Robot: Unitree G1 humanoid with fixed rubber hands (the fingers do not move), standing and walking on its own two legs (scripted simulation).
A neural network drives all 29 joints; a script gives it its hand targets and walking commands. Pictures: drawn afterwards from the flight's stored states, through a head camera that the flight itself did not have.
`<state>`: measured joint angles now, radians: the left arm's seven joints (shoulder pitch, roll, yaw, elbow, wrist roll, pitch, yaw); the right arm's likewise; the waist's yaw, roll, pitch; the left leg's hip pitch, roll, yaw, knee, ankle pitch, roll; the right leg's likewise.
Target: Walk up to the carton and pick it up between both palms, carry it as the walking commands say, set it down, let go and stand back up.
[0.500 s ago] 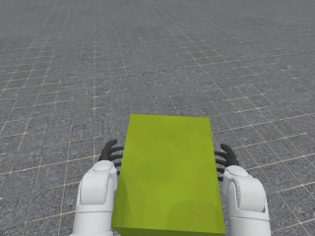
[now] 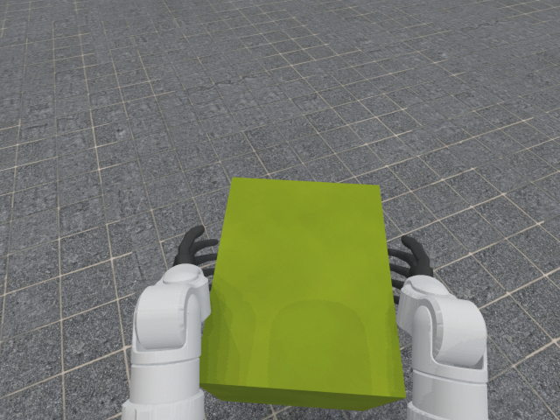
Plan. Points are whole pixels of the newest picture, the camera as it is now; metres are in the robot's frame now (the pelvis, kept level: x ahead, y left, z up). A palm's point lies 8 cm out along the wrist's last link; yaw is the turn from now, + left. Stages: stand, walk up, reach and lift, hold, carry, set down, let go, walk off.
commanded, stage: carry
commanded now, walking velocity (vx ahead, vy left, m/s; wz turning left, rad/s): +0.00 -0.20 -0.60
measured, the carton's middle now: (298, 295) +0.32 -0.01 -0.02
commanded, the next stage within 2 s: none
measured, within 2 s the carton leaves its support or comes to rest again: neither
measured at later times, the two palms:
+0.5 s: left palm (334, 278) +0.30 -0.05 +0.08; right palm out of the picture +0.22 -0.33 +0.07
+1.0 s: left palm (511, 337) +0.22 -0.23 +0.09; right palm out of the picture +0.06 -0.48 +0.10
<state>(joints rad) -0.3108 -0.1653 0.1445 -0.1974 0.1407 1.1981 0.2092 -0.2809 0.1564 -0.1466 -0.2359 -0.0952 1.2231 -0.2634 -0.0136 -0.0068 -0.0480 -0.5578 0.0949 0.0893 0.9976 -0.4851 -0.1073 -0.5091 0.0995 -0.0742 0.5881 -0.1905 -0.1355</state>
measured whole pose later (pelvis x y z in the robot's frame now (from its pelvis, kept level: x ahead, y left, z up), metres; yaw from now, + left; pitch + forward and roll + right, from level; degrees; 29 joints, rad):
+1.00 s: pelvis -0.11 -0.20 +0.01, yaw -36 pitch +3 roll -4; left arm -0.31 -0.16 0.14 -0.25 0.11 1.24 0.27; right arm -0.31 0.16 -0.15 -0.21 -0.16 1.22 -0.18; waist 0.04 0.03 -0.03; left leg -0.36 0.30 0.25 0.59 -0.25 -0.08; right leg -0.48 -0.05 -0.07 0.84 -0.44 0.06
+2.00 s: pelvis -0.40 -0.32 +0.00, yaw -68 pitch +4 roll -1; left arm -0.30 -0.16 0.12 -0.22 0.15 1.20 0.20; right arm -0.26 0.15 -0.15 -0.28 -0.07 1.23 -0.28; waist -0.03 0.02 0.03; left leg -0.58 0.11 0.12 1.02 -0.46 -0.09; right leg -0.48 0.08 -0.03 0.61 -0.20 -0.07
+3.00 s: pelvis -0.63 -0.26 +0.01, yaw -89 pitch +1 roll +1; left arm -0.28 -0.16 0.12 -0.17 0.11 1.24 0.27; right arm -0.27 0.15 -0.16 -0.15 -0.15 1.24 -0.19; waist 0.02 -0.04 -0.10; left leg -0.31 0.03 0.12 0.59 -0.31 0.02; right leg -0.41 0.06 -0.05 0.49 -0.10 -0.08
